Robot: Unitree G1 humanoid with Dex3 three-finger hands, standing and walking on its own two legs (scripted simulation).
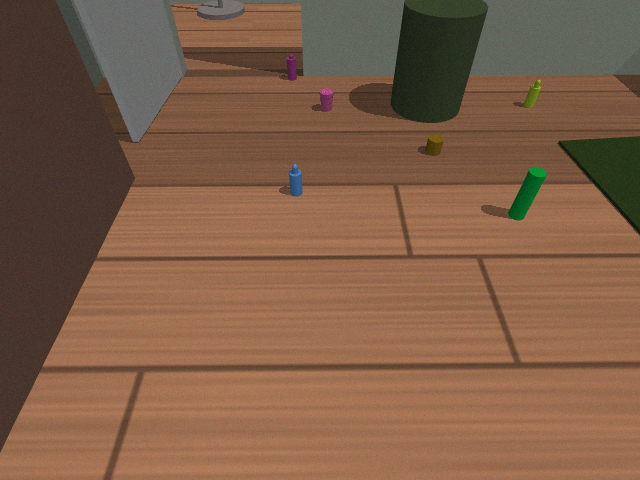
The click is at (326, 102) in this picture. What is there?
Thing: tapered cup
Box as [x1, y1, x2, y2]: [320, 88, 333, 111]
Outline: 324,88 320,90 321,108 322,110 327,111 331,109 333,91 331,89
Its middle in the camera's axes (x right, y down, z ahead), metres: +0.03 -0.86 +2.42
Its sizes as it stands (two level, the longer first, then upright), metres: 0.086 0.086 0.117
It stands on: the floor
